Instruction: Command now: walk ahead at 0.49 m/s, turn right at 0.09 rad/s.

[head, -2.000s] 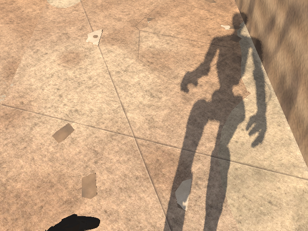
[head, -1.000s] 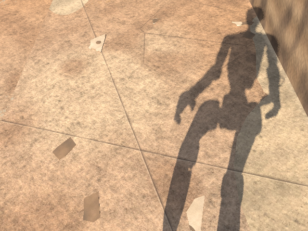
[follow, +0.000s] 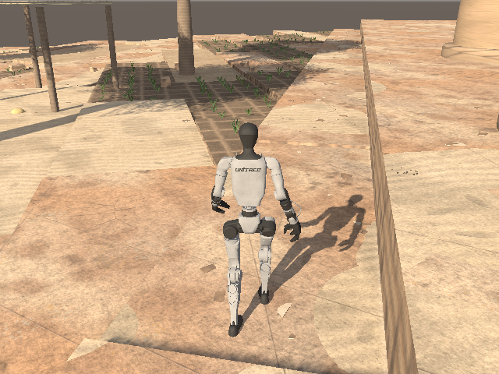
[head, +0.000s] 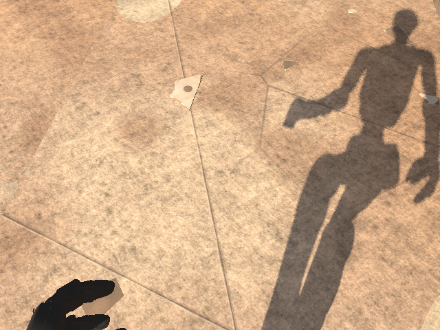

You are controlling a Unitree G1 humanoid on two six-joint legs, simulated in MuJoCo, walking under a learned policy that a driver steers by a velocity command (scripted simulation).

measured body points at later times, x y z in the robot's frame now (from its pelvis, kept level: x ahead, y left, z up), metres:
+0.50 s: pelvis +0.30 +0.01 +0.00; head +0.32 +0.01 +0.45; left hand +0.37 +0.29 -0.12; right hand +0.49 -0.27 -0.05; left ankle +0.43 +0.10 -0.73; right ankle +0.16 -0.09 -0.72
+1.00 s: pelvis +0.53 -0.08 +0.00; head +0.56 -0.10 +0.44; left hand +0.86 -0.03 -0.07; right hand +0.37 -0.33 -0.13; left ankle +0.43 +0.10 -0.72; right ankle +0.59 -0.25 -0.72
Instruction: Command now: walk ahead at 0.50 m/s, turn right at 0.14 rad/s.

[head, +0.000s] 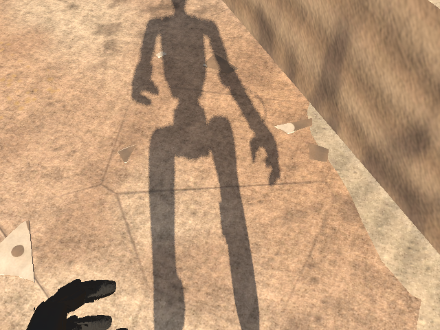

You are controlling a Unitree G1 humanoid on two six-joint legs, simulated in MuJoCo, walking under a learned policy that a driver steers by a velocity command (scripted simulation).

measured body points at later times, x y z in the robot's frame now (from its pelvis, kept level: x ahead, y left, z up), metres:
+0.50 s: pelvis +0.27 +0.03 +0.00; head +0.29 +0.04 +0.45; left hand +0.25 +0.32 -0.12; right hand +0.50 -0.17 -0.09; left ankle +0.40 +0.17 -0.70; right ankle +0.14 -0.11 -0.72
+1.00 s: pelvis +0.54 +0.12 +0.01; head +0.56 +0.15 +0.46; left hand +0.64 +0.44 -0.06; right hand +0.71 -0.12 -0.09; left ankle +0.40 +0.16 -0.72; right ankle +0.75 +0.08 -0.70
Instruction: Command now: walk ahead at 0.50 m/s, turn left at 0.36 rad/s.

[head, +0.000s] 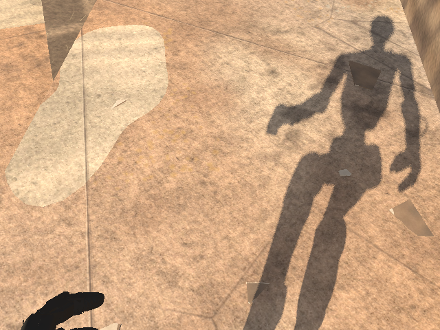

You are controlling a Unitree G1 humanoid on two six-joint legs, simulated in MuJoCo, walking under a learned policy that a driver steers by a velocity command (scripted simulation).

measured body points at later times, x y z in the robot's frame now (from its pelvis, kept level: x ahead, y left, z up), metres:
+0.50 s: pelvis +0.27 +0.00 +0.00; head +0.30 -0.01 +0.45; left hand +0.25 +0.28 -0.12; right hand +0.52 -0.23 -0.06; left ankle +0.40 +0.12 -0.73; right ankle +0.16 -0.13 -0.74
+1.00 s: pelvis +0.51 -0.06 -0.01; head +0.54 -0.08 +0.43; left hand +0.82 +0.08 -0.08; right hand +0.42 -0.34 -0.14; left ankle +0.40 +0.12 -0.74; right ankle +0.61 -0.20 -0.73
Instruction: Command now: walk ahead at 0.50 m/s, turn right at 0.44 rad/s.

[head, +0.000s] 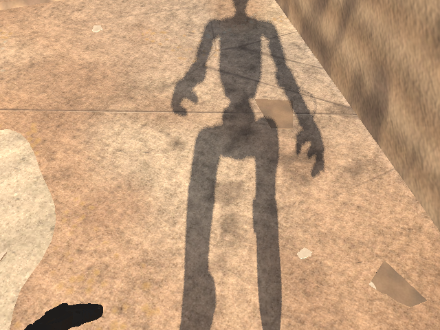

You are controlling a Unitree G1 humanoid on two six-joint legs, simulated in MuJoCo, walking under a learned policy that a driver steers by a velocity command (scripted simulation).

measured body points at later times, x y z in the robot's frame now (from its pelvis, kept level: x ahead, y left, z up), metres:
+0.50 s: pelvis +0.27 -0.01 +0.01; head +0.30 +0.00 +0.46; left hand +0.29 +0.28 -0.12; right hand +0.47 -0.23 -0.10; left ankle +0.44 +0.14 -0.69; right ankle +0.14 -0.10 -0.72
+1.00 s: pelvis +0.56 +0.06 +0.01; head +0.59 +0.09 +0.46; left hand +0.68 +0.37 -0.07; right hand +0.73 -0.19 -0.09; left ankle +0.44 +0.12 -0.72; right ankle +0.77 -0.01 -0.70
